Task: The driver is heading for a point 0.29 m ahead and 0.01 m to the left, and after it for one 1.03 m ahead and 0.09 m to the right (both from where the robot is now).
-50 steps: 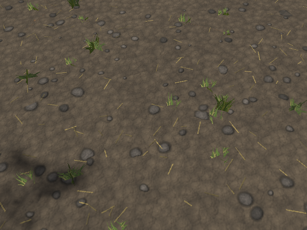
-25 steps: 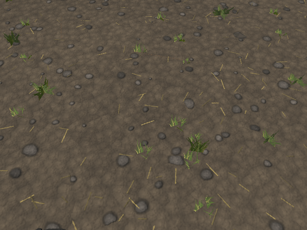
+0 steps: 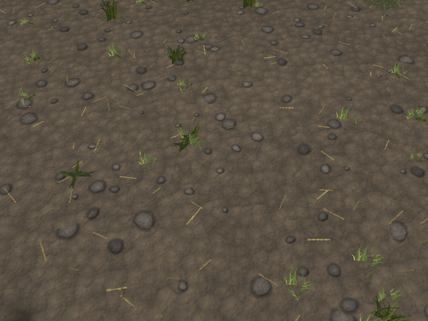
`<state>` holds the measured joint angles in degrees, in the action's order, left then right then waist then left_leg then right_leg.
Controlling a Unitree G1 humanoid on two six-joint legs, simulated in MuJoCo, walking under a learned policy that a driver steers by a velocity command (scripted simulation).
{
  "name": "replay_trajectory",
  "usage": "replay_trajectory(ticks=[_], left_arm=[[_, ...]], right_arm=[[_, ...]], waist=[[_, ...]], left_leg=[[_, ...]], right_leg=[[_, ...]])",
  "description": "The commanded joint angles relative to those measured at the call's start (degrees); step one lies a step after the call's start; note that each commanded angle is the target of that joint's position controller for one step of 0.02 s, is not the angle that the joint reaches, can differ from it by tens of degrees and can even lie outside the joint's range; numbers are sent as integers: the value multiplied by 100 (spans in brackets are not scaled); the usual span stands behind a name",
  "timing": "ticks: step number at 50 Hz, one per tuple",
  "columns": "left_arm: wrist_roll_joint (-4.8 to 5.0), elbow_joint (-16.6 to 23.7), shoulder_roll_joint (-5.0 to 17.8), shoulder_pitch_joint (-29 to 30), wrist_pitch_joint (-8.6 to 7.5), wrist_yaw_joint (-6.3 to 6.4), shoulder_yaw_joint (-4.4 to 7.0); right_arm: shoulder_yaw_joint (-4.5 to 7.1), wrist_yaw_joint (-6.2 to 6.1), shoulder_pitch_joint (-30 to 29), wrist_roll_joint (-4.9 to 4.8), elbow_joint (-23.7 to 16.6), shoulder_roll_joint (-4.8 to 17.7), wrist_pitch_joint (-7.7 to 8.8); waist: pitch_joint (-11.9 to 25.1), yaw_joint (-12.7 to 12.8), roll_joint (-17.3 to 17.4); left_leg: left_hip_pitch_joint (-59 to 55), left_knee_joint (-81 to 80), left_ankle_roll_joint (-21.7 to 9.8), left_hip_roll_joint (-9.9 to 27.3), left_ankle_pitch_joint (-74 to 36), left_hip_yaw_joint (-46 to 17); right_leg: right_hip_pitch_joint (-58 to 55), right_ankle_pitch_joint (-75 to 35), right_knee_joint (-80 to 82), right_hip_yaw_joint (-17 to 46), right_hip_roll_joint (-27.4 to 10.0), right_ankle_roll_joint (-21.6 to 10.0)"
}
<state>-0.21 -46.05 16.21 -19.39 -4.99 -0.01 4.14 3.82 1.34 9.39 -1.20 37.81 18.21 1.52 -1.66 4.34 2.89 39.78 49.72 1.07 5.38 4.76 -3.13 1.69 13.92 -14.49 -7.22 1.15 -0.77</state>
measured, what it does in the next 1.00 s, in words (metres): walks ahead, turning right: left foot, then right foot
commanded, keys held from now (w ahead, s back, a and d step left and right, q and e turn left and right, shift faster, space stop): w+q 0.08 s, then q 0.04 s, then e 0.88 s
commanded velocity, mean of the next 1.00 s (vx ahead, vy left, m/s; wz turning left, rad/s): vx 0.16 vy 0.00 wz -0.19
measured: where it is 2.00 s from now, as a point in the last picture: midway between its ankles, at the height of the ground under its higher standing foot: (224, 320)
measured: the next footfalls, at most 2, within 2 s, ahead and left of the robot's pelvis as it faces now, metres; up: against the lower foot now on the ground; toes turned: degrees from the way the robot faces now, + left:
left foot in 0.18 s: +0.26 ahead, +0.15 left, +0.00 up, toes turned +8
right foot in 0.70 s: +0.28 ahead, -0.08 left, +0.00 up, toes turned -9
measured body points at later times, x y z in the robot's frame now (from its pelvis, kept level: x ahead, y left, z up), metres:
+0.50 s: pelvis +0.20 +0.07 +0.00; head +0.23 +0.08 +0.45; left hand +0.29 +0.35 -0.13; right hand +0.35 -0.19 -0.11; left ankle +0.22 +0.15 -0.74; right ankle +0.27 -0.09 -0.69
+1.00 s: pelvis +0.25 +0.02 +0.00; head +0.29 -0.02 +0.45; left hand +0.47 +0.27 -0.08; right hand +0.34 -0.30 -0.12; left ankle +0.31 +0.17 -0.69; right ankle +0.24 -0.07 -0.74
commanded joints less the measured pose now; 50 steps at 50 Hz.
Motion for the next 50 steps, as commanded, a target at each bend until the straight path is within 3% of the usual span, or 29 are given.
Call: replay_trajectory(ticks=[1, 4, 5, 7, 8, 9, 10, 11, 12, 13, 14, 15, 17, 19, 23, 27, 32, 34, 35, 36, 37, 38, 39, 40, 41, 42, 44, 47, 50], left_arm=[[65, 360, 959, 403, -79, 36, 209], [158, 210, 1127, 224, -1, 34, 264], [170, 204, 1192, 282, 48, 47, 281], [215, 177, 1299, 231, 141, 101, 296], [218, 147, 1181, 147, 140, 110, 226], [-42, 280, 747, -64, 86, 77, 46], [-90, 294, 300, -827, -1, -34, -182], [89, 24, 979, -499, -3, -62, -17], [302, 182, 1016, -58, 29, -79, 4], [252, 175, 908, 228, 76, -10, -24], [192, 120, 846, 298, 167, 54, -9], [185, 10, 780, 74, 306, 90, -10], [122, -150, 557, -308, 458, 164, -16], [68, -83, 495, -194, 510, 231, -2], [78, 228, 521, 439, 555, 185, 16], [82, 502, 547, 842, 664, 106, 62], [105, 747, 490, 1001, 720, -54, 94], [122, 727, 474, 787, 699, -119, 123], [93, 705, 650, 624, 679, -97, 191], [70, 717, 1259, 358, 667, 5, 368], [-41, 793, 1827, 268, 649, 62, 477], [-99, 835, 1400, 131, 557, 22, 365], [-80, 848, 1301, 361, 472, 15, 331], [18, 883, 1197, 680, 435, 46, 326], [127, 929, 1046, 909, 451, 80, 275], [135, 966, 1013, 1018, 479, 123, 244], [85, 1011, 1055, 1037, 525, 161, 256], [96, 1020, 1153, 972, 573, 213, 292], [82, 1063, 1228, 1061, 633, 228, 313]], right_arm=[[-70, 122, -514, -2, -539, 27, 88], [-40, 198, -850, -18, -754, 138, 67], [-1, 217, -829, 12, -801, 216, 59], [164, 212, -90, 105, -682, 487, 58], [306, 139, 706, 110, -483, 726, 61], [381, -7, 1287, 151, -377, 1163, 12], [274, -36, 1007, 286, -557, 1432, 51], [195, -18, 1170, 253, -564, 973, 27], [149, 22, 933, 230, -400, 839, 35], [95, 30, 560, 147, -319, 625, 75], [41, 15, 235, 145, -280, 433, 91], [-1, 24, 4, 200, -248, 338, 115], [-19, 23, -300, 334, -158, 231, 222], [-8, -26, -485, 359, -39, 246, 288], [91, -228, -384, 287, 195, 485, 150], [144, -292, -293, 222, 350, 568, -37], [236, -304, -262, 94, 429, 743, -224], [260, -334, -331, -11, 461, 764, -270], [254, -332, -83, -32, 576, 680, -266], [206, -309, -34, 130, 516, 481, -216], [106, -280, -375, 332, 186, 216, -164], [158, -254, -716, 295, 193, 418, -145], [185, -233, -751, 125, 194, 468, -151], [195, -276, -663, 86, 286, 438, -163], [227, -324, -655, 132, 311, 533, -181], [242, -344, -616, 146, 329, 536, -194], [221, -346, -473, 113, 358, 430, -193], [182, -351, -601, 99, 331, 330, -184], [175, -318, -645, 94, 326, 345, -183]], waist=[[-188, -60, -588], [-278, -45, -600], [-263, -138, -632], [308, -598, -725], [757, -1043, -545], [1443, -1111, 449], [2645, -577, 1404], [3089, -1079, 273], [2244, -977, 322], [1491, -791, -110], [1068, -600, -43], [897, -374, 129], [843, -129, 162], [726, -86, 216], [554, -334, 225], [322, -497, 160], [407, -524, 251], [515, -334, 245], [597, -276, 43], [800, -303, -960], [888, -291, -2257], [1366, 44, -1277], [1171, -89, -1020], [1000, -249, -750], [853, -327, -703], [849, -426, -835], [902, -488, -935], [869, -396, -950], [810, -352, -1088]], left_leg=[[-186, -785, -107, 17, -591, 174], [-255, -1212, -333, -79, -229, 347], [-451, -1355, -433, -216, 33, 487], [-1776, -1662, -681, -718, 218, 778], [-3179, -2081, -873, -853, -582, 670], [-5044, -1817, -1239, 297, -2766, -712], [-6378, -2090, -2431, 2070, -4098, -3376], [-6080, -2092, -2434, 1944, -4602, -2873], [-5419, -2250, -2300, 1691, -4145, -1961], [-4528, -2492, -1909, 1281, -3399, -1381], [-3789, -2736, -1691, 1057, -2959, -992], [-3042, -3007, -1584, 890, -2902, -583], [-2346, -3328, -1599, 816, -2945, -71], [-2283, -3465, -1567, 816, -2851, 218], [-2754, -3669, -1542, 962, -1737, 365], [-3154, -3701, -1588, 1227, -839, 292], [-3752, -3048, -1412, 1408, -1707, 400], [-3733, -2460, -1081, 1250, -1921, 672], [-3517, -1941, -713, 971, -1555, 918], [-2503, -665, -213, 437, -438, 1343], [-622, 792, 315, -583, 3070, 1269], [-346, 1715, 299, -585, 3547, 227], [-172, 1919, 217, -479, 3129, 35], [-55, 1758, 192, -396, 2689, -20], [-20, 1537, 218, -340, 2365, -67], [-319, 1489, 263, -383, 2112, -56], [-557, 1155, 352, -524, 1811, -20], [-746, 303, 455, -599, 1617, -72], [-1184, -269, 484, -665, 1501, -119]], right_leg=[[160, -1831, 580, 424, -1518, -842], [-309, -2214, 359, 198, -1696, -701], [-409, -3140, 19, 52, -1678, -617], [-332, -5134, -1348, -132, -1531, -427], [269, -4919, -2444, -249, -1303, -220], [1810, -1642, -4268, -286, -887, 72], [3314, 2688, -6128, 491, -80, 341], [3089, 2514, -6522, 1417, -280, 350], [3565, 2198, -6389, 1221, -467, 333], [3577, 1813, -5845, 1123, -707, 335], [3335, 1511, -5464, 1124, -809, 375], [2721, 1237, -5319, 1093, -821, 438], [2073, 714, -5005, 1065, -714, 581], [2088, 358, -4442, 1103, -712, 624], [2482, -156, -3729, 1010, -787, 552], [2746, 180, -3358, 886, -797, 460], [2532, 690, -2612, 519, -568, 259], [1919, -25, -1597, 286, -347, 50], [1357, -1014, -935, 451, -276, -145], [310, -3167, -766, 1584, -1003, -533], [-568, -5241, -890, 3471, -2317, -1756], [-666, -5033, -861, 3370, -2339, -2102], [-534, -4619, -846, 2866, -2033, -1851], [-399, -4077, -849, 2559, -1719, -1536], [-247, -3805, -799, 2463, -1614, -1366], [39, -3792, -752, 2348, -1482, -1317], [153, -3752, -716, 2281, -1331, -1310], [190, -3371, -755, 2409, -1258, -1275], [551, -2725, -751, 2642, -1194, -1249]])
Keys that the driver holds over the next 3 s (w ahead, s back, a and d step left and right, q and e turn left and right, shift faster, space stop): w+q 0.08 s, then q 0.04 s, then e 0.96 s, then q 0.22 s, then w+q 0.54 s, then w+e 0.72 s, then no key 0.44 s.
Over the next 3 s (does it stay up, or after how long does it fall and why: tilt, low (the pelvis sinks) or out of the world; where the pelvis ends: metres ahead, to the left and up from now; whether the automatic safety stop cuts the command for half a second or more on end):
stays up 1.04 0.04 -0.02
